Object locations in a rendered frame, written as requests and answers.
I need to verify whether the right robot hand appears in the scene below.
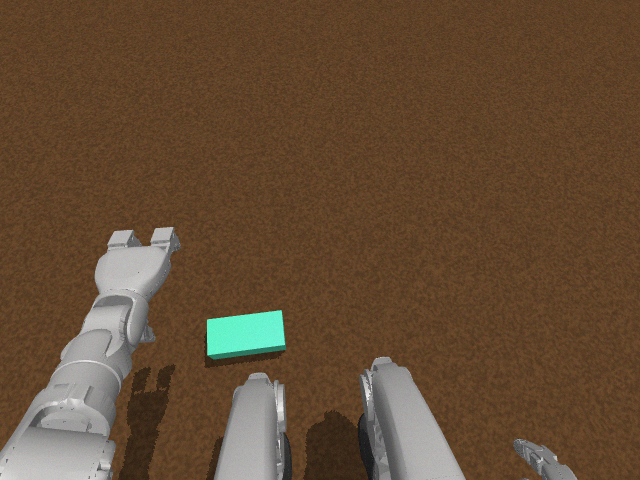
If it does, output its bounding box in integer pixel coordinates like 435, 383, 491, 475
513, 439, 578, 480

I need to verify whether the left robot arm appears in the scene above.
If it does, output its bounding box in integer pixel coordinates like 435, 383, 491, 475
0, 289, 149, 480

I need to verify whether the carton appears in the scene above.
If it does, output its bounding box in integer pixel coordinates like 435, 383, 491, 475
207, 310, 286, 360

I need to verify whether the left robot hand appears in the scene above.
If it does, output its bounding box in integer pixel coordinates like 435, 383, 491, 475
94, 227, 181, 343

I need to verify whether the right robot foot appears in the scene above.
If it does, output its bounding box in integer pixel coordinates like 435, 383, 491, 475
358, 413, 376, 480

